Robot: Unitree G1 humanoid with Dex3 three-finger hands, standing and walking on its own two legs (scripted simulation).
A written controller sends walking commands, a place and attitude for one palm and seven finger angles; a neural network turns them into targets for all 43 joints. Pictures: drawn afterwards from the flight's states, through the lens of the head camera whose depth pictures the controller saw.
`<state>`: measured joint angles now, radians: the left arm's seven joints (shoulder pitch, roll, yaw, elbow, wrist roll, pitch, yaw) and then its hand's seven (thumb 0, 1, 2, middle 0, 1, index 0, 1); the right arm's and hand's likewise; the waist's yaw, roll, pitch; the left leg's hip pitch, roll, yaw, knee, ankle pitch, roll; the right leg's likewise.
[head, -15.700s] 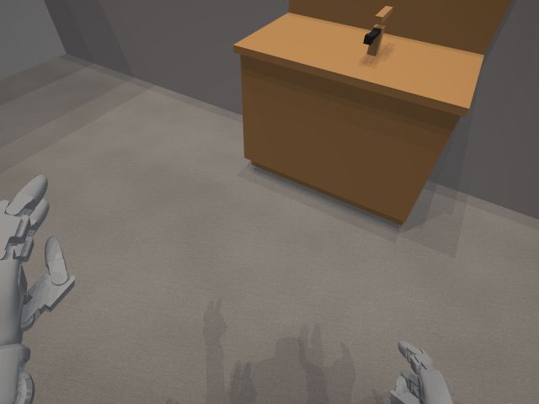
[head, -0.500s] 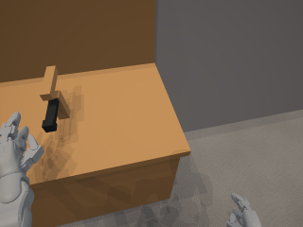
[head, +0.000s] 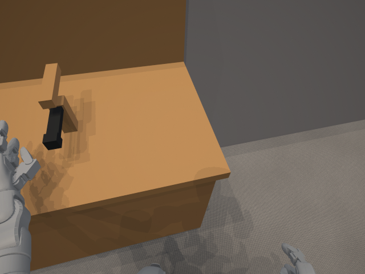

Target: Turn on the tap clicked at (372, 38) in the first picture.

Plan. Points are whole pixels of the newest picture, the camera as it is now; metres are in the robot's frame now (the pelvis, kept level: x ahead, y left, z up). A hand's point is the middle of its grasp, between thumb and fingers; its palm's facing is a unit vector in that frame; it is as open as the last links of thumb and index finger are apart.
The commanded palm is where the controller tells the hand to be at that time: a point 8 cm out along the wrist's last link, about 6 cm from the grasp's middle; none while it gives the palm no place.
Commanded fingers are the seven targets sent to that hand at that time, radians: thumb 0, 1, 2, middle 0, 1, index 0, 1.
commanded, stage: reach beside the lever's end, fingers flat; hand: left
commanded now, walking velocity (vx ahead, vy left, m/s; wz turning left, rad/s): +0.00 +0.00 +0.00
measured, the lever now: (52, 141) +0.37 +0.32 +0.07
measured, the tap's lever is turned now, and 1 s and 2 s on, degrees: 0 0 12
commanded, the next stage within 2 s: push the lever round in 0.50 s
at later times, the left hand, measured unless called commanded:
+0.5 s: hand (40, 163) +0.32 +0.32 +0.06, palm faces +0.53 -0.84 -0.13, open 7.8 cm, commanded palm +0.27 +0.36 +0.06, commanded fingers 0.00 0.90 0.90 -0.15 -0.15 -0.15 -0.15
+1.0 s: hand (48, 159) +0.33 +0.31 +0.06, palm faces +0.51 -0.85 -0.11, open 7.8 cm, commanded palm +0.28 +0.35 +0.06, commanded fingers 0.00 0.90 0.90 -0.15 -0.15 -0.15 -0.15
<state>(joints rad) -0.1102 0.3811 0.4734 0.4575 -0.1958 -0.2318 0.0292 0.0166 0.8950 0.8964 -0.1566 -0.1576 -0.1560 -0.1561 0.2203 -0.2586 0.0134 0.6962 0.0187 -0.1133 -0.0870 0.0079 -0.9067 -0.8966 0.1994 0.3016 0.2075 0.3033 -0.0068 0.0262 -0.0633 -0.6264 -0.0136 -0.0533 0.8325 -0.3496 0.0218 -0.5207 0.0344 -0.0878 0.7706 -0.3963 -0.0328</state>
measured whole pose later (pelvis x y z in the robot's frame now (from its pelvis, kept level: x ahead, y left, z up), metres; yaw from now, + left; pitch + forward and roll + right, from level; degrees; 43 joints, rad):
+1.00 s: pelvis +0.01 +0.00 -0.01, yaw -1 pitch +10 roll -3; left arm -0.11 0.35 0.46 0.46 -0.18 -0.27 0.06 0.02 0.89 0.90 -0.15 -0.15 -0.15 -0.15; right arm 0.24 -0.26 0.01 0.67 0.01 -0.07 -0.07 0.01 -0.91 -0.90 0.20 0.30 0.21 0.30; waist -0.02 0.03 -0.09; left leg -0.67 0.00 -0.05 0.88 -0.38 0.02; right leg -0.57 0.04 -0.08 0.81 -0.42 -0.03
